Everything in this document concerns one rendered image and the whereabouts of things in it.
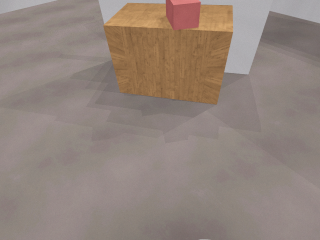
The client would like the carton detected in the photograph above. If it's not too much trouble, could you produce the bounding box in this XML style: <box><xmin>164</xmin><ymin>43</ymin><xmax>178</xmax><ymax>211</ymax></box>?
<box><xmin>165</xmin><ymin>0</ymin><xmax>201</xmax><ymax>30</ymax></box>

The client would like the pedestal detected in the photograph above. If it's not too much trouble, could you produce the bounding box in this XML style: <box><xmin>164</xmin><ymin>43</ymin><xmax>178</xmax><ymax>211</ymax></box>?
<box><xmin>103</xmin><ymin>3</ymin><xmax>233</xmax><ymax>105</ymax></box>

